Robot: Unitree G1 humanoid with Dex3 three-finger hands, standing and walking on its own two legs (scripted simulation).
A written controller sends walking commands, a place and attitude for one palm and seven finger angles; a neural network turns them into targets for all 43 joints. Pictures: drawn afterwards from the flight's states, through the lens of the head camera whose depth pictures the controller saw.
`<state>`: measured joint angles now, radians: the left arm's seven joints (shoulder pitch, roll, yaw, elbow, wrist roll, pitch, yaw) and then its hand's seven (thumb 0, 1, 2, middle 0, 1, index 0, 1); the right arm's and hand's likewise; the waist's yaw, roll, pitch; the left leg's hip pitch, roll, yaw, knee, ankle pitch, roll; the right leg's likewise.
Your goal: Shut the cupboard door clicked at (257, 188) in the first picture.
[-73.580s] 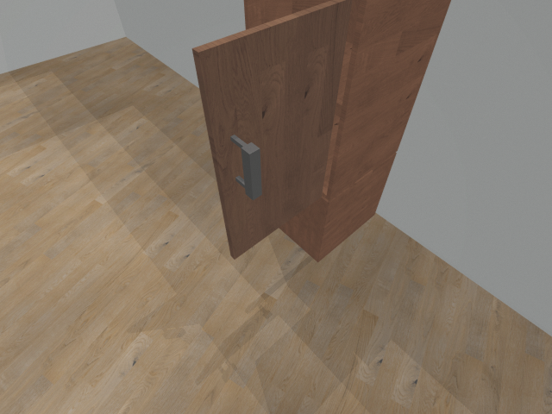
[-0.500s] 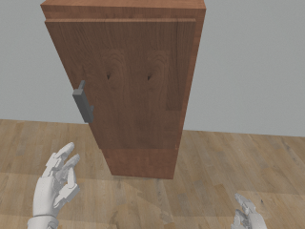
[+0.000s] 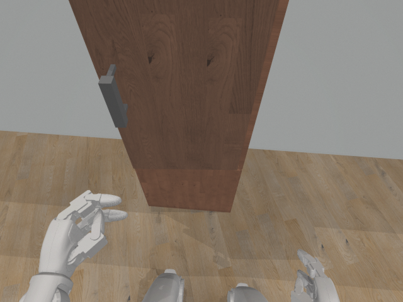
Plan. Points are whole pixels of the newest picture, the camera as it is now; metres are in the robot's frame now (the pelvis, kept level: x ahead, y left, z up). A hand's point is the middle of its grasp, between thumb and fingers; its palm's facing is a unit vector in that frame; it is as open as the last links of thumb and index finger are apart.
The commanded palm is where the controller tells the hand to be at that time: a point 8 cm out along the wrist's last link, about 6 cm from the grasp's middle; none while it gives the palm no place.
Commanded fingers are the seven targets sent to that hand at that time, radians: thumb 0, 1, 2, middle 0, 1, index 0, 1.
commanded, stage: raise the hand and make a fist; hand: left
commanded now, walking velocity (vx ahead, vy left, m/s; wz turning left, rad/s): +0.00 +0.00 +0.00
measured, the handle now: (117, 96) +0.52 +0.23 +0.10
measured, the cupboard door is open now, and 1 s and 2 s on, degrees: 4 4 4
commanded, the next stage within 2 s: bring the fist close to the handle in 1.18 s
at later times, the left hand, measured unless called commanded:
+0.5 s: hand (86, 225) +0.23 +0.20 +0.08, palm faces +0.07 -1.00 -0.04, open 3.1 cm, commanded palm +0.20 +0.25 +0.09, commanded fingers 0.00 0.90 0.90 -1.30 -1.50 -1.30 -1.50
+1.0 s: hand (95, 210) +0.25 +0.19 +0.10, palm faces +0.05 -1.00 -0.03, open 3.1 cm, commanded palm +0.22 +0.24 +0.10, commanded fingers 0.00 0.90 0.90 -1.30 -1.50 -1.30 -1.50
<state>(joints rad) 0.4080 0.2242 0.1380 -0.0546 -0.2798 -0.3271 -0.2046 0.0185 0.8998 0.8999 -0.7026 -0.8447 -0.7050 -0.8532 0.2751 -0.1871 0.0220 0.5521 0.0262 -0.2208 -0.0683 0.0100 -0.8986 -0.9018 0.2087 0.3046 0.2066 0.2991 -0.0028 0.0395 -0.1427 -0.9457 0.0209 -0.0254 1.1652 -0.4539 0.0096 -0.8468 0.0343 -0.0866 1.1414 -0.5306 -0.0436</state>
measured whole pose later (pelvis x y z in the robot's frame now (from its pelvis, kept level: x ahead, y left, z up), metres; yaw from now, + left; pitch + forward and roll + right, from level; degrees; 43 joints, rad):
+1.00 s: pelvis +0.02 +0.00 +0.03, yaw +1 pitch +10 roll -2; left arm 0.37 0.24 0.15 -0.05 -0.29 -0.31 -0.20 0.02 0.90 0.90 -1.30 -1.49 -1.30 -1.50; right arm 0.29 -0.25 0.03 0.51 0.02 -0.17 -0.06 0.01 -0.90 -0.90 0.21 0.30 0.20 0.30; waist 0.00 0.04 -0.13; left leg -0.76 0.01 -0.02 1.02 -0.43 0.01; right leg -0.66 0.03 -0.07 0.99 -0.50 -0.04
